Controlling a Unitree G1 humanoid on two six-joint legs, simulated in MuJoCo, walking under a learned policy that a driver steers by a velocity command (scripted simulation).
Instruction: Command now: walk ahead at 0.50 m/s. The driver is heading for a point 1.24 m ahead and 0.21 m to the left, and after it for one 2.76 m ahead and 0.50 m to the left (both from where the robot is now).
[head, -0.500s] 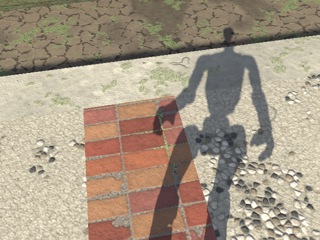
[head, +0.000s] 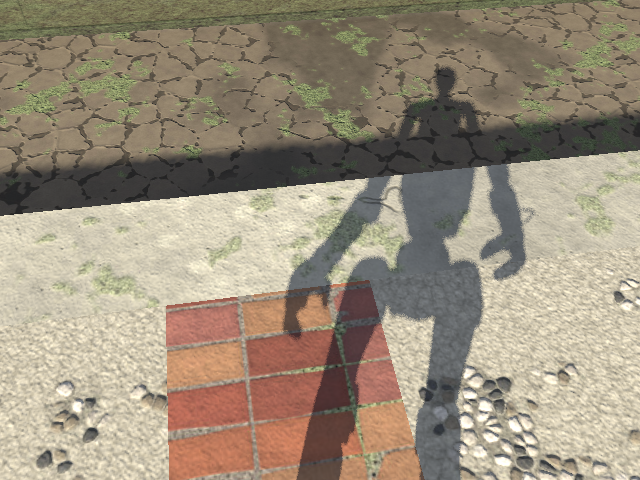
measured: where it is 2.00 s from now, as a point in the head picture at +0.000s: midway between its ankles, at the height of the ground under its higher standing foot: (334, 381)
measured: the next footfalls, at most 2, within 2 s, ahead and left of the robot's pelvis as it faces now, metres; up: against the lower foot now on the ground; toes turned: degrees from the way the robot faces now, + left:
right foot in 0.42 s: +0.42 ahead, -0.15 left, +0.00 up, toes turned -2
left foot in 0.82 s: +0.44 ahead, +0.10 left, +0.00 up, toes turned +0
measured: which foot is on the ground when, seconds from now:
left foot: down 0.00-0.44, up 0.46-0.80, down 0.82-1.00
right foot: up 0.00-0.40, down 0.42-1.00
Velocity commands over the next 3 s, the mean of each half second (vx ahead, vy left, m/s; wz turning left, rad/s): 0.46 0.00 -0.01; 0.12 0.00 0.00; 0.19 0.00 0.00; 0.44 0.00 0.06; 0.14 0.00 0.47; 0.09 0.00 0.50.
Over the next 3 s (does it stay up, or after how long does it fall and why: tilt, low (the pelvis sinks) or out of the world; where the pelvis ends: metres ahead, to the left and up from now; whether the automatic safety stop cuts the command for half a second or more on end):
stays up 0.81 -0.06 0.01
